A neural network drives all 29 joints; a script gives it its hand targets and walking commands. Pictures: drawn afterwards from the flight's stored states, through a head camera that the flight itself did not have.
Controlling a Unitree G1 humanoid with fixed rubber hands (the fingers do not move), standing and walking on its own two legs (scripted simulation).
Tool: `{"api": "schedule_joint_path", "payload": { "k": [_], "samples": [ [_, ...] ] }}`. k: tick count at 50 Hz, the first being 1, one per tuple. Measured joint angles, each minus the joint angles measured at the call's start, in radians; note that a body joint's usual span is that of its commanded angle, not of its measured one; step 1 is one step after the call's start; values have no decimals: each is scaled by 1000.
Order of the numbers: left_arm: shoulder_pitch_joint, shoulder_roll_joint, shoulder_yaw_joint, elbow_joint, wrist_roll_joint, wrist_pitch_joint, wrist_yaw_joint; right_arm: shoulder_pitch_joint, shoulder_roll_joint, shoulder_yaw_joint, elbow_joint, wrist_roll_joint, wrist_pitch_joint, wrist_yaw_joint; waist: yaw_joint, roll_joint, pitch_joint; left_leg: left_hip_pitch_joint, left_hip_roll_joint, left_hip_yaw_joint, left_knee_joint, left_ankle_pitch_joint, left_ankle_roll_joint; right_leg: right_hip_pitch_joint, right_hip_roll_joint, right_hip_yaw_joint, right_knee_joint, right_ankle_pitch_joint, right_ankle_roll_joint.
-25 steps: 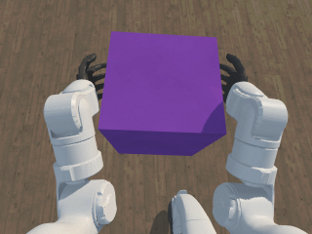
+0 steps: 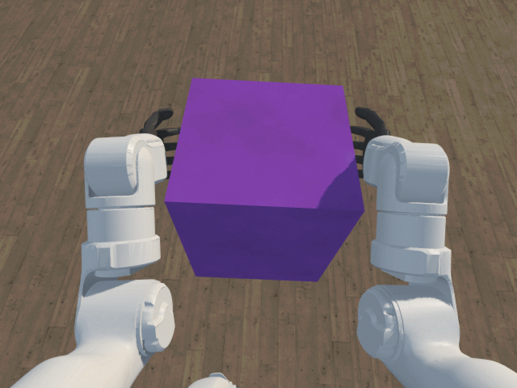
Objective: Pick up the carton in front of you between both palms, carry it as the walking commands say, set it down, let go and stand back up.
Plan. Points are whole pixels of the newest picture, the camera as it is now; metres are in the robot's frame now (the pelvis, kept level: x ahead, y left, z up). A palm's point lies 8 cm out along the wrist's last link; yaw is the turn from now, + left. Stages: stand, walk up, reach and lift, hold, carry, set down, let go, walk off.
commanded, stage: carry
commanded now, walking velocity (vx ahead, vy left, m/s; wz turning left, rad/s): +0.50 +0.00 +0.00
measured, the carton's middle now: (261, 191) +0.39 +0.00 +0.09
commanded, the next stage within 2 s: none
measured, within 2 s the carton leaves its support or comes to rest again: neither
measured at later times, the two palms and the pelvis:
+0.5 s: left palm (177, 34) +0.67 +0.15 +0.20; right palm (337, 17) +0.71 -0.14 +0.21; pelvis +0.31 -0.03 +0.06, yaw +0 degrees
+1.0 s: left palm out of the picture +1.02 +0.11 +0.29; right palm out of the picture +0.98 -0.18 +0.29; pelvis +0.61 +0.01 +0.12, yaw -1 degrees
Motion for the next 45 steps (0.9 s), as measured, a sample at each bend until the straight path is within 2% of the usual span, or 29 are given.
{"api": "schedule_joint_path", "payload": {
  "k": [2, 4, 8, 12, 14, 16, 17, 18, 21, 23, 26, 30, 33, 35, 36, 37, 39, 41, 43, 45],
  "samples": [
    [0, -12, 0, 10, 20, 20, -2, 27, -12, 8, -3, 34, 15, -12, -43, 18, 5, 67, 2, -14, -73, 5, -13, -130, 18, 0, 180, 47, -11],
    [-1, -25, 6, -4, 39, 37, -3, 41, -21, 9, -16, 69, 24, -27, -77, 32, 18, 135, 8, -23, -144, 3, -5, -235, 19, -13, 207, 86, -20],
    [-12, -49, 31, -58, 68, 45, -4, 27, -28, -6, -44, 106, 21, -45, -115, 41, 28, 246, 21, -34, -241, -19, -6, -390, 8, -38, 114, 97, -21],
    [-17, -57, 48, -85, 85, 41, -7, -5, -28, -17, -24, 112, 3, -47, -116, 40, -2, 352, 31, -43, -314, -63, -24, -439, -8, -80, -138, 124, -16],
    [-15, -54, 48, -71, 88, 39, -9, -18, -30, -17, 7, 107, -3, -43, -102, 47, -25, 406, 44, -48, -335, -98, -38, -406, 0, -118, -296, 142, -28],
    [-20, -53, 38, -31, 91, 31, -10, -23, -40, -18, 42, 98, -4, -34, -72, 57, -41, 437, 70, -46, -277, -153, -50, -319, 29, -174, -443, 171, -52],
    [-19, -59, 28, -6, 94, 19, -10, -21, -53, -19, 57, 96, -5, -26, -45, 74, -40, 424, 97, -46, -177, -178, -52, -286, 47, -193, -450, 170, -58],
    [-16, -65, 12, 17, 99, 7, -10, -12, -63, -22, 69, 94, -8, -18, -17, 78, -38, 377, 105, -67, -18, -136, -55, -268, 54, -202, -428, 146, -62],
    [25, -69, -32, 27, 83, 6, 5, 16, -62, -27, 79, 77, -2, -5, 64, 45, -22, 165, 44, -149, 495, -65, -48, -194, 60, -187, -452, 96, -64],
    [53, -57, -49, 3, 47, 11, 16, 21, -48, -33, 59, 59, 12, -3, 101, 33, -1, 35, 29, -152, 648, -25, -33, -133, 60, -176, -513, 97, -57],
    [63, -45, -56, -39, 4, 10, 34, 18, -29, -48, 5, 38, 25, -1, 133, 21, 26, -114, 42, -135, 639, -10, -19, -46, 52, -167, -592, 85, -57],
    [35, -43, -42, -78, -15, 2, 46, 7, -16, -65, -68, 26, 30, 0, 142, 14, 30, -221, 77, -103, 429, -23, -23, 51, 38, -157, -658, 46, -44],
    [8, -45, -31, -66, -10, 1, 46, 0, -18, -67, -78, 20, 31, 4, 127, 3, 2, -196, 82, -68, 176, 0, -27, 124, 19, -148, -688, -1, -19],
    [-6, -36, -23, -39, -3, 7, 41, -11, -20, -60, -43, 15, 28, 5, 100, -13, -22, -119, 58, -17, 11, 35, -16, 164, -11, -139, -660, -56, 0],
    [-10, -24, -19, -24, 0, 10, 34, -20, -17, -51, -13, 11, 19, 5, 80, -28, -27, -81, 39, 2, -19, 88, -17, 166, -37, -132, -597, -88, 5],
    [-7, -12, -13, -11, 3, 9, 26, -26, -13, -35, 18, 7, 7, 4, 56, -33, -31, -60, 30, 15, 0, 77, -19, 138, -58, -118, -483, -63, 8],
    [6, -2, -2, 23, 11, 7, 8, -12, -7, -6, 56, 6, -1, -5, -1, -8, -37, -13, 23, 11, 7, 13, -18, 26, -28, -45, -161, -30, 9],
    [6, -8, 4, 47, 29, 17, 1, 20, -12, 15, 58, 27, 9, -20, -44, 12, -35, 49, 21, -3, -49, -5, -25, -103, 7, -17, 97, -2, -2],
    [4, -18, 10, 47, 47, 30, -1, 43, -21, 26, 44, 60, 17, -33, -75, 21, -25, 113, 24, -11, -115, -6, -27, -211, 17, -20, 185, 36, -14],
    [-1, -26, 17, 27, 58, 39, -2, 48, -28, 28, 26, 87, 21, -46, -97, 28, -14, 174, 31, -17, -169, -14, -26, -297, 16, -31, 171, 50, -21]
  ]
}}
